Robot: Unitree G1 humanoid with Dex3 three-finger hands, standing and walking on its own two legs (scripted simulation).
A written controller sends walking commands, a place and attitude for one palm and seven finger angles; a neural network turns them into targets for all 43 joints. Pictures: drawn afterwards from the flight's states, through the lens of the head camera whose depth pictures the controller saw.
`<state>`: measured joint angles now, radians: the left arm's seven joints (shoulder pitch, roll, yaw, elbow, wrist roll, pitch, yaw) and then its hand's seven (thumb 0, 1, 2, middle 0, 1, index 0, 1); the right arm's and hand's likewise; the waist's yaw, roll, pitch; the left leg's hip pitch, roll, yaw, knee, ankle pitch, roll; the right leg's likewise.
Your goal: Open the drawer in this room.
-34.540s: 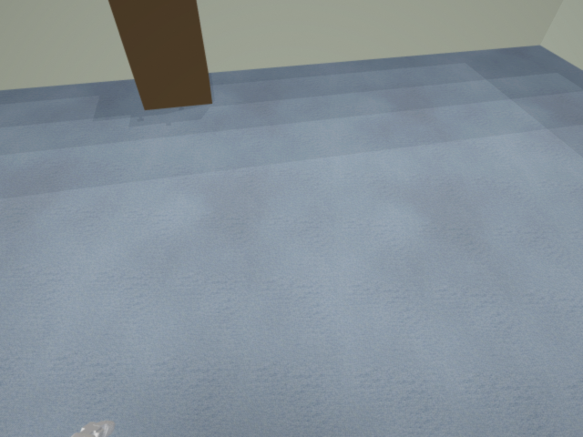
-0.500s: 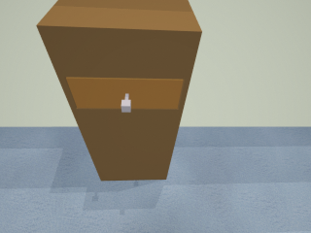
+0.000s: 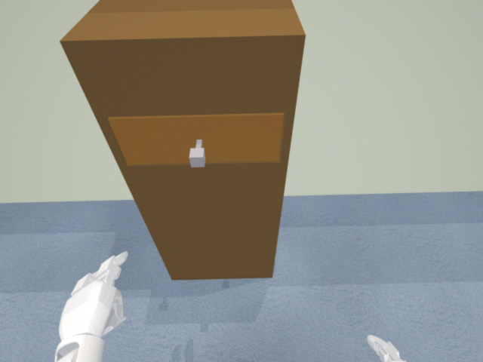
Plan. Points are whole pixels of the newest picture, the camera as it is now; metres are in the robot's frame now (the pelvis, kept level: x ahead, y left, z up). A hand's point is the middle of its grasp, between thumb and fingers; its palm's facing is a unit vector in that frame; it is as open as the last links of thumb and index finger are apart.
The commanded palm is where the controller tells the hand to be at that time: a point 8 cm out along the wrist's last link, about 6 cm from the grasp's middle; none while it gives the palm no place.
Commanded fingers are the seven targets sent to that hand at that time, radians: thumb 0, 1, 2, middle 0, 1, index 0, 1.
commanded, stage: raise the hand with hooked fingers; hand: left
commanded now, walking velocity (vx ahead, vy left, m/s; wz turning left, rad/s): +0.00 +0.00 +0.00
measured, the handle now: (198, 152) +0.55 +0.13 +0.03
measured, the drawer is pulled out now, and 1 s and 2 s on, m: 0.00 0.00 0.00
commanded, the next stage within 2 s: move the hooked fingers above the handle in 1.70 s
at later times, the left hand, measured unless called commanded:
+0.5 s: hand (118, 283) +0.24 +0.22 +0.00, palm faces +0.04 -0.09 -0.99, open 10.2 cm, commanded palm +0.21 +0.22 +0.07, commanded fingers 0.00 0.06 0.54 -0.26 -0.84 -0.26 -0.84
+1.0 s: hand (119, 220) +0.32 +0.22 +0.09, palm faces +0.10 -0.08 -0.99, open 13.1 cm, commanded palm +0.29 +0.22 +0.15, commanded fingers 0.00 -0.50 0.30 -0.30 -1.20 -0.30 -1.20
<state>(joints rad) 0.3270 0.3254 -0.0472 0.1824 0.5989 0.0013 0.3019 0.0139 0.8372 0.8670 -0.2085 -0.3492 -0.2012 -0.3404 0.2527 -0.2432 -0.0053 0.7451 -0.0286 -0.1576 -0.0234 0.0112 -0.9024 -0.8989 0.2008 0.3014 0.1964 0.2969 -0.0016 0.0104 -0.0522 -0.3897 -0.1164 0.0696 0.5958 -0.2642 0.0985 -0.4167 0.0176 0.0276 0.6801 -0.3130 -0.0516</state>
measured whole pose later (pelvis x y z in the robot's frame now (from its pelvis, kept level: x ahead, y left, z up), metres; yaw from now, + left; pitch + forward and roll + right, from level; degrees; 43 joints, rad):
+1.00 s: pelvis +0.05 -0.02 +0.01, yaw +0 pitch +3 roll +1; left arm 0.10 0.44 -0.07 -0.05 0.94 0.11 0.18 0.00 -0.30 0.38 -0.31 -1.08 -0.30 -1.07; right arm 0.09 -0.26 0.00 0.63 0.00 0.16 -0.02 0.01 -0.90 -0.90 0.20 0.30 0.19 0.30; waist 0.08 0.07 -0.05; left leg -0.28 -0.08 0.03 0.53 -0.31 0.06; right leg -0.28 0.06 0.01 0.57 -0.34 -0.07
